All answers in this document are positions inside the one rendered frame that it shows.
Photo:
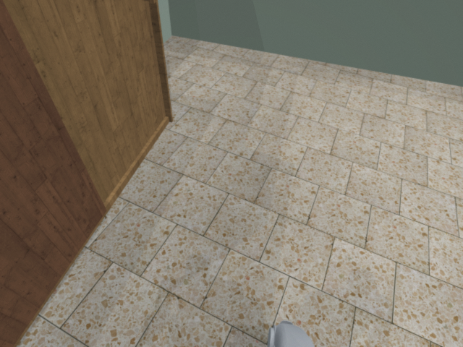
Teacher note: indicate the wardrobe door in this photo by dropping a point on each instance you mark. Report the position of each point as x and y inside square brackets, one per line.
[48, 202]
[97, 59]

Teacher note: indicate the robot right thigh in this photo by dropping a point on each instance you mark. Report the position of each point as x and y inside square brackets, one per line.
[286, 335]

